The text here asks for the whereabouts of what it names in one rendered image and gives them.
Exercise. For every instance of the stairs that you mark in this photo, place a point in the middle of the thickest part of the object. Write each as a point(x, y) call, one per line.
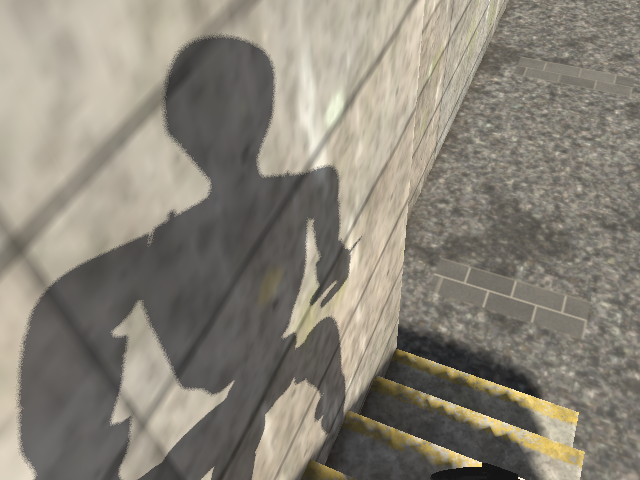
point(425, 417)

